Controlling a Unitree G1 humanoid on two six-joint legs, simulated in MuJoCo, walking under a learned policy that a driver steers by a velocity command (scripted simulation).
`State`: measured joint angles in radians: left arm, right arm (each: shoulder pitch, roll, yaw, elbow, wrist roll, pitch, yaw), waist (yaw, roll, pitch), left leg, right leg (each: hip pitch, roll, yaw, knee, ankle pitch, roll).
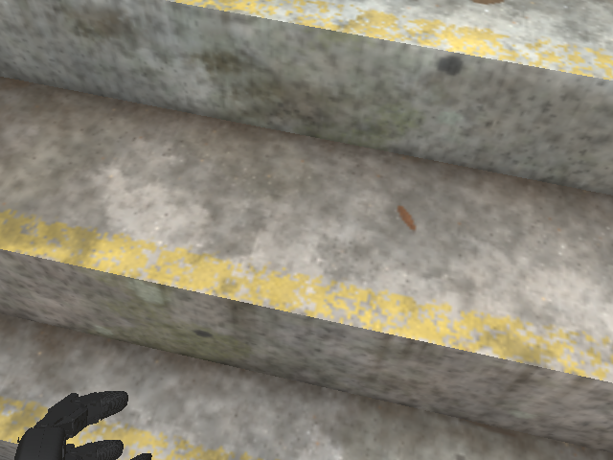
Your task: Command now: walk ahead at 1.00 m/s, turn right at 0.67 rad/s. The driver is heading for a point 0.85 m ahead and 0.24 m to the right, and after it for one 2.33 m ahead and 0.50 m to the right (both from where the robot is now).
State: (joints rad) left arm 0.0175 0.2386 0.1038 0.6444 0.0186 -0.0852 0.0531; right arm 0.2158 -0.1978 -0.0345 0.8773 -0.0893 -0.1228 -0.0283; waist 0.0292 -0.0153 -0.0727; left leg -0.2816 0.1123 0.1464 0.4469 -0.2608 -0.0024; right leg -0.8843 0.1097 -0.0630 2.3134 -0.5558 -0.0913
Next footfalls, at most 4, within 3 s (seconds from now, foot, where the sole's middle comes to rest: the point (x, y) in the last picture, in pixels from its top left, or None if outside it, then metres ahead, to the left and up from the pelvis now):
0.14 right None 0.07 -0.06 -0.59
0.62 left None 0.14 0.17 -0.59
1.06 right None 0.28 0.07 -0.39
1.44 left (104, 415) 0.37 0.32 -0.39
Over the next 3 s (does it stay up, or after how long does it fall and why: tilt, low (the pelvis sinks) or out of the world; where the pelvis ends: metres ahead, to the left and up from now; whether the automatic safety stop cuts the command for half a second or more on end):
stays up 0.69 -0.08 0.73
